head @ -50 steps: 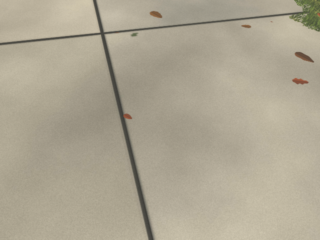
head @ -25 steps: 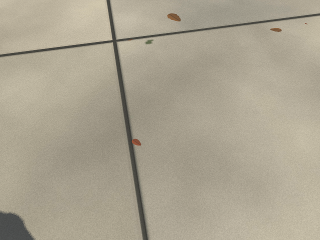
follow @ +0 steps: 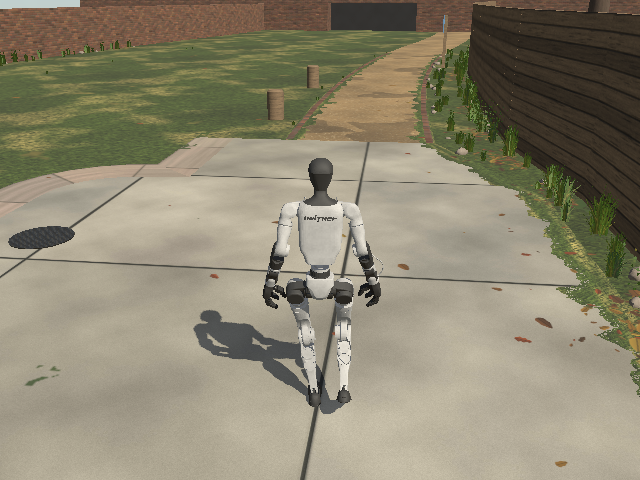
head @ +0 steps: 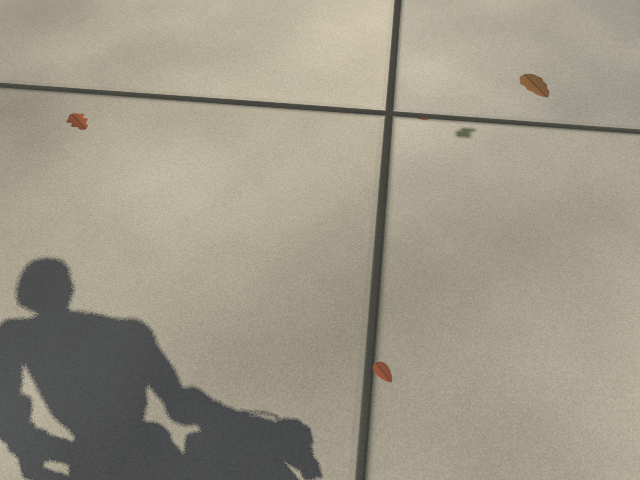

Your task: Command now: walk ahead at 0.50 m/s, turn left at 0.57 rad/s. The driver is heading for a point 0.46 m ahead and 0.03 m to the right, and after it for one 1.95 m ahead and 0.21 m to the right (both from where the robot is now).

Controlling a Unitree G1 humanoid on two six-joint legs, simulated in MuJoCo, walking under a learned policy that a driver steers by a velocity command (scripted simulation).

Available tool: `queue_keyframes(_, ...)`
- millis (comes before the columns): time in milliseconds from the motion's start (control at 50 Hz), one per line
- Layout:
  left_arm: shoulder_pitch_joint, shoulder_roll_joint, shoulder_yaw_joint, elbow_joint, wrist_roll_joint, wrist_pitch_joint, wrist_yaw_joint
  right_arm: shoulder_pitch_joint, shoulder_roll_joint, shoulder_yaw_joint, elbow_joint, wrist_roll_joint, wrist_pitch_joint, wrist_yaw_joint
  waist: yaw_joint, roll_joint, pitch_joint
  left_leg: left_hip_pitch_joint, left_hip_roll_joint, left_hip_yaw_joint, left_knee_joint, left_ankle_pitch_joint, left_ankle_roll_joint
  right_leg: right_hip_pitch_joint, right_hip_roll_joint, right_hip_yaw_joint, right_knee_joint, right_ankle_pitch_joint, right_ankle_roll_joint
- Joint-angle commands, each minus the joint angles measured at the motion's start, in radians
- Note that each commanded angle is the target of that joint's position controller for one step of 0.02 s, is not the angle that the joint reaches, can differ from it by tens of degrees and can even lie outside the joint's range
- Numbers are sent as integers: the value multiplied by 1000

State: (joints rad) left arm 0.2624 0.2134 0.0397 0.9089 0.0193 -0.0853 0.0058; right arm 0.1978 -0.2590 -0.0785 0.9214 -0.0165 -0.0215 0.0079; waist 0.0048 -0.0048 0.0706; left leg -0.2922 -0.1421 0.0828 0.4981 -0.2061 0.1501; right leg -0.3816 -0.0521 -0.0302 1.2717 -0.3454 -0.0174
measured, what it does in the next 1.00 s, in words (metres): walks ahead: right foot, then left foot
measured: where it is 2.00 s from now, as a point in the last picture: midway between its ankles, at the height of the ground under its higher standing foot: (350, 441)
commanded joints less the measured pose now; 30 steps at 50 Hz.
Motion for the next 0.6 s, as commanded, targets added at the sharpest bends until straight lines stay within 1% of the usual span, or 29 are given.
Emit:
queue_keyframes(20,35,102,21,-76,30,19,-6,57,-90,-14,-36,15,-33,-12,26,-50,-53,168,306,-384,-274,354,171,-198,-63,68,-86,25,31)
queue_keyframes(40,30,93,19,-85,33,34,-10,72,-106,-16,-31,19,-43,-11,33,-34,-55,147,286,-359,-276,401,170,-192,-62,54,-120,29,45)
queue_keyframes(60,5,89,17,-99,33,43,-14,89,-126,-21,-28,19,-49,-10,32,-20,-51,130,269,-342,-281,419,163,-199,-61,43,-163,56,56)
queue_keyframes(80,-38,89,16,-119,32,48,-16,110,-139,-23,-27,18,-51,-9,21,-6,-43,125,255,-333,-286,426,152,-218,-62,32,-209,96,66)
queue_keyframes(100,-85,92,16,-139,30,50,-18,133,-142,-24,-26,18,-50,-8,5,10,-33,127,244,-330,-290,427,137,-240,-61,23,-257,139,73)
queue_keyframes(140,-167,95,13,-170,26,53,-21,179,-138,-23,-23,17,-46,-6,-27,36,-27,165,229,-327,-288,431,106,-279,-53,15,-360,222,76)
queue_keyframes(200,-257,89,4,-201,20,50,-28,247,-124,-16,-10,15,-46,-8,-74,63,-33,250,227,-313,-273,480,66,-291,-34,3,-492,323,58)
queue_keyframes(240,-315,86,-3,-222,17,45,-33,283,-116,-10,1,10,-47,-13,-99,69,-27,307,239,-316,-266,501,57,-294,-19,-7,-568,352,41)
queue_keyframes(280,-362,91,-7,-242,13,37,-36,304,-121,-6,7,2,-48,-19,-114,76,-15,358,264,-326,-255,530,58,-282,1,-17,-633,347,17)
queue_keyframes(300,-367,98,-6,-250,11,32,-36,302,-129,-6,8,-2,-49,-23,-109,81,-10,377,280,-334,-245,556,55,-261,8,-14,-664,330,2)
queue_keyframes(320,-344,109,-3,-249,10,28,-35,286,-140,-7,6,-4,-51,-27,-87,86,-10,384,294,-334,-228,599,44,-215,18,-10,-697,302,-17)
queue_keyframes(340,-284,124,3,-234,9,24,-31,256,-152,-8,1,-5,-55,-29,-51,92,-23,373,297,-321,-190,697,25,-125,38,-11,-729,264,-37)
queue_keyframes(360,-197,147,13,-207,7,19,-24,238,-165,-10,-1,-6,-58,-29,-12,99,-60,370,292,-310,-111,830,10,-13,71,-20,-742,216,-56)
queue_keyframes(380,-54,166,24,-162,5,12,-13,222,-172,-10,0,-8,-60,-24,56,75,-128,355,259,-278,49,876,-5,146,93,-31,-799,224,-78)
queue_keyframes(400,107,201,38,-122,18,3,1,212,-159,-6,-11,-5,-64,-20,127,40,-225,230,220,-242,265,700,-18,373,1,54,-809,211,-114)
queue_keyframes(420,219,318,67,-112,44,3,6,329,-63,14,-35,32,-66,-12,98,-171,-386,-61,75,-161,650,222,-69,669,-283,496,-825,114,-246)
queue_keyframes(440,190,285,67,-88,16,21,-9,344,-102,7,-22,15,-66,-10,74,-214,-385,-237,-1,-177,800,-302,-69,667,-350,803,-983,94,-308)
queue_keyframes(460,71,220,53,-108,-6,27,-17,267,-119,5,-35,-13,-62,-10,26,-104,-194,-320,86,-190,840,-222,-64,515,-308,689,-1001,-26,-295)
queue_keyframes(480,2,155,37,-120,-10,25,-24,178,-113,10,-57,-23,-66,-3,21,-18,-101,-325,134,-173,782,-145,-68,387,-261,559,-1023,7,-275)
queue_keyframes(500,-13,131,29,-113,-4,22,-25,137,-96,13,-74,-23,-65,4,4,-16,-50,-310,167,-160,718,-114,-72,303,-207,470,-1046,101,-250)
queue_keyframes(520,-4,114,21,-95,-8,17,-23,130,-84,16,-86,-34,-56,9,-19,-27,-33,-271,188,-154,666,-96,-84,241,-157,403,-1066,180,-222)
queue_keyframes(540,12,125,23,-81,-9,11,-22,151,-68,22,-84,-37,-47,14,-34,-68,-47,-237,193,-142,632,-95,-100,217,-144,374,-1071,261,-228)
queue_keyframes(560,38,132,27,-68,-12,4,-22,149,-63,26,-88,-38,-41,15,-36,-69,-53,-231,196,-130,607,-94,-115,210,-130,352,-1074,339,-236)
queue_keyframes(580,58,143,31,-57,-17,0,-21,134,-57,29,-97,-38,-37,17,-38,-68,-56,-235,199,-119,571,-89,-130,200,-120,326,-1081,370,-243)
queue_keyframes(600,69,156,35,-53,-17,0,-18,104,-55,32,-109,-36,-35,17,-36,-63,-52,-247,204,-107,528,-70,-145,189,-109,309,-1094,360,-246)
Next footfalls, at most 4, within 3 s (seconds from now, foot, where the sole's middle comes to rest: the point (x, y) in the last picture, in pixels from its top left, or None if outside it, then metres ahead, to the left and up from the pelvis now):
0.40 right None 0.41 -0.11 -0.76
0.90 left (293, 391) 0.65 0.10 -0.76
1.36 right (398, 409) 0.61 -0.12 -0.77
1.80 left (302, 418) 0.59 0.08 -0.76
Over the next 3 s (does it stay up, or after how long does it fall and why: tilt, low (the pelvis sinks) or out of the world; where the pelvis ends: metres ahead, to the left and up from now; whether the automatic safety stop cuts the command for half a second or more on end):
stays up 0.71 0.04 0.02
